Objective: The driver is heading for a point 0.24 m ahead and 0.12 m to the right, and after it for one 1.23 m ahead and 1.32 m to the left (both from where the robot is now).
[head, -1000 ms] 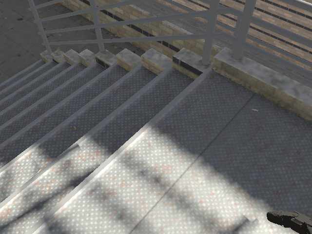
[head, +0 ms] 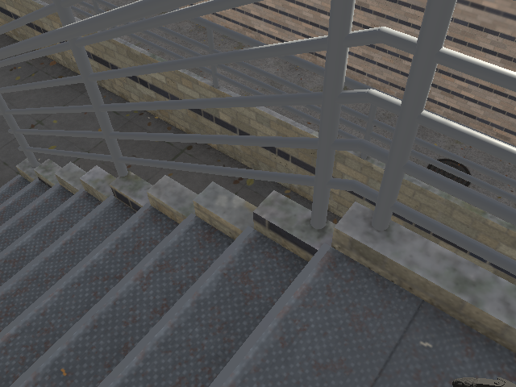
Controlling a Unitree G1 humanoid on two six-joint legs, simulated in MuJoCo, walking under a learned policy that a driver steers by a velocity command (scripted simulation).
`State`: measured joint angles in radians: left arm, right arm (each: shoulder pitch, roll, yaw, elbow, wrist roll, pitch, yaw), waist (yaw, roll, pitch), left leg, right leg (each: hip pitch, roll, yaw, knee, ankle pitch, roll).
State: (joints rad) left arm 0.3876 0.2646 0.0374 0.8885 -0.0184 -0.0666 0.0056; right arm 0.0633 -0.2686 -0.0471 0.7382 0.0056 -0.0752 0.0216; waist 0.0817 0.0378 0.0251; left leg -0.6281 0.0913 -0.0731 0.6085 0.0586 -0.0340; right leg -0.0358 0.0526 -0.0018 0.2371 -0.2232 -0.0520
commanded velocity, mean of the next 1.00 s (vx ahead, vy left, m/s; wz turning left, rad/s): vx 0.13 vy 0.00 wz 0.34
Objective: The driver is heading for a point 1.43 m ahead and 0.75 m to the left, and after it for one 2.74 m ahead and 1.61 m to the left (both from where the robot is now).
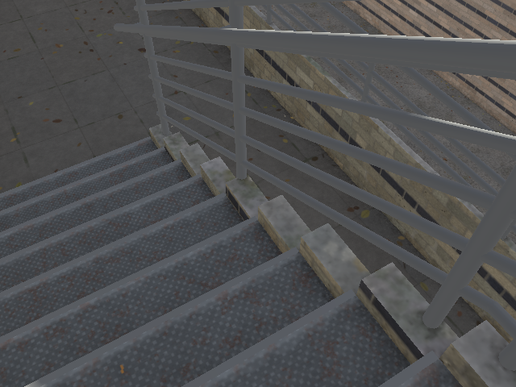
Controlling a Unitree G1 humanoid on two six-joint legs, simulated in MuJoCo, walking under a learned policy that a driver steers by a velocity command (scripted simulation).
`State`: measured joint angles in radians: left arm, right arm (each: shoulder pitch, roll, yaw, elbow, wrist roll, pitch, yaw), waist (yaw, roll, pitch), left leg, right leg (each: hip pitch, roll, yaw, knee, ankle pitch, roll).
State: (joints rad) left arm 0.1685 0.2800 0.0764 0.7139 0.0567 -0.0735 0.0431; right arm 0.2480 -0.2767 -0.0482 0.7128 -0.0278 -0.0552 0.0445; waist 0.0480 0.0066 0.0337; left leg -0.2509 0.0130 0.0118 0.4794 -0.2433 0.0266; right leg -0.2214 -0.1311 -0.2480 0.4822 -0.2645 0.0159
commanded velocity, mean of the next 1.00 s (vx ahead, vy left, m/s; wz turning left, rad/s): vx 0.00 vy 0.00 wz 0.59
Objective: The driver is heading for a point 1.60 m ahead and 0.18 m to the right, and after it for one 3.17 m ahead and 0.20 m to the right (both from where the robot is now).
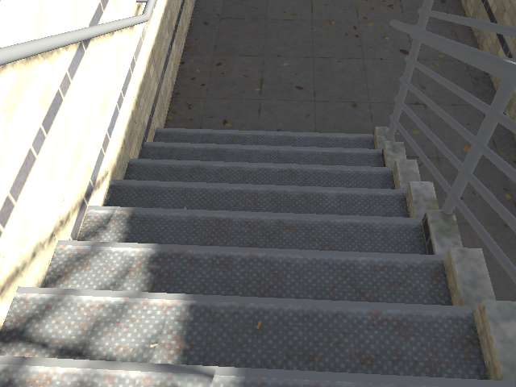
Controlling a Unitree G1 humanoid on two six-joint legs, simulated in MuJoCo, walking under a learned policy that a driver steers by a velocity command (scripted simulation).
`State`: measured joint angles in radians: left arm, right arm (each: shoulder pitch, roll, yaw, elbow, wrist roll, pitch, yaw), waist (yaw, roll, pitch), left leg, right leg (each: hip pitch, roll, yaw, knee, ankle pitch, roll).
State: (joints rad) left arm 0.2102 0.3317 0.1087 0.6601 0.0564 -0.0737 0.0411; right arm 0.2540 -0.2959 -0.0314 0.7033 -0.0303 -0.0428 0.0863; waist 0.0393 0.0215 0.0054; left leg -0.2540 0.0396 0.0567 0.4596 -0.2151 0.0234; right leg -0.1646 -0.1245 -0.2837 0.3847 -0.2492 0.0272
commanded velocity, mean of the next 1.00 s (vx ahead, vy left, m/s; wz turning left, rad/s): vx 0.08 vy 0.00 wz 0.11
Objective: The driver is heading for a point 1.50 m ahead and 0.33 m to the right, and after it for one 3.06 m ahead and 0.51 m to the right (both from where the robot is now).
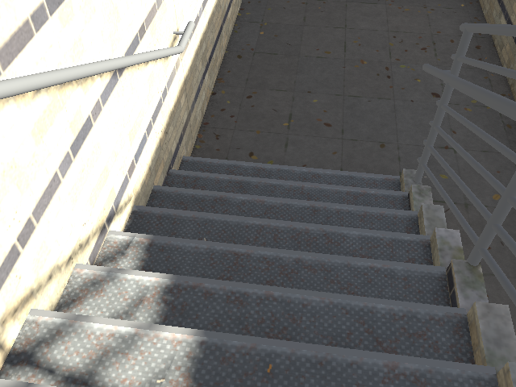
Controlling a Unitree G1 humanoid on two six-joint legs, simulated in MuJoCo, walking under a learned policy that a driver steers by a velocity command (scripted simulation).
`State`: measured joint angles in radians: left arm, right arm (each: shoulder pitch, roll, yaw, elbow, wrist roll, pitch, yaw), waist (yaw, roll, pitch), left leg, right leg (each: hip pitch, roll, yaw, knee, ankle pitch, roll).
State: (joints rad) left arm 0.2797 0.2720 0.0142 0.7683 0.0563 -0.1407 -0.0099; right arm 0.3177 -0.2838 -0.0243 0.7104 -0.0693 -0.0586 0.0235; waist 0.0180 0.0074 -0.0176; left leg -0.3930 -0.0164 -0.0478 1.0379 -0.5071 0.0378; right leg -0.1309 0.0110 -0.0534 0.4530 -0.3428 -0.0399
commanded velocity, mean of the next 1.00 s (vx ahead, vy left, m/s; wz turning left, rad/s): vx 0.47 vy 0.00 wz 0.00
